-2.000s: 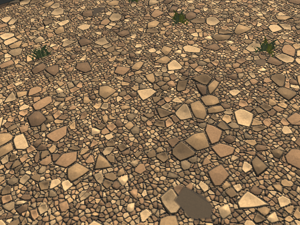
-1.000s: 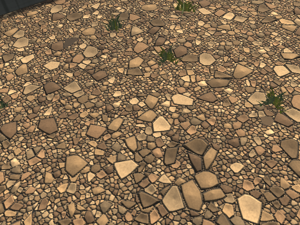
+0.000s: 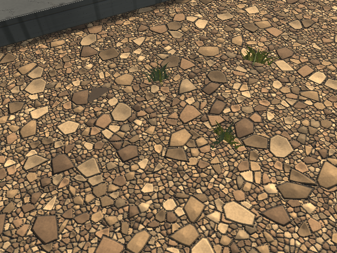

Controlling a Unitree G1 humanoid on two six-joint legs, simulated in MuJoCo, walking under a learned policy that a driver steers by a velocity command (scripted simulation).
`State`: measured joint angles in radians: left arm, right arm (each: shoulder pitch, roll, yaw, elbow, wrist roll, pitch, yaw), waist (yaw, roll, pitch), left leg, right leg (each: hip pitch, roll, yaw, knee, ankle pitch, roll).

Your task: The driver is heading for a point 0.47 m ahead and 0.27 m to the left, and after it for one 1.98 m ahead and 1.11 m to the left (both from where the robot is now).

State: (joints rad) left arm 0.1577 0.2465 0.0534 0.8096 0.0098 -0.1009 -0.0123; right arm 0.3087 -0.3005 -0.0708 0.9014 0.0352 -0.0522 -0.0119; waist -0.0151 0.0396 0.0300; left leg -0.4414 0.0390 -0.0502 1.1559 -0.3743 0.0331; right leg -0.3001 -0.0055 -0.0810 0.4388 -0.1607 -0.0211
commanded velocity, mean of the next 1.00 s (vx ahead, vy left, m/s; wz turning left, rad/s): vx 0.39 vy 0.00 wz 0.58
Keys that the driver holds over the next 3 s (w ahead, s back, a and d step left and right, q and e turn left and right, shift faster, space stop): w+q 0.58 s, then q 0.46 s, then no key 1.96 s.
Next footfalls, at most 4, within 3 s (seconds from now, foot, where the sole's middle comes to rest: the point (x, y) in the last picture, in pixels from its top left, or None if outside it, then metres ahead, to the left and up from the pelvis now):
0.38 left None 0.32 0.18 -0.78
0.84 right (149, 214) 0.64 0.12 -0.78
1.26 left None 0.43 0.29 -0.78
1.54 right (155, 225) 0.59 0.10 -0.78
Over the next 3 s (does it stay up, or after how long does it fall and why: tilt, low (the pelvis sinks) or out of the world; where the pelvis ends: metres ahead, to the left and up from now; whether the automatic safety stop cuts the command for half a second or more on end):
stays up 0.48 0.17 0.00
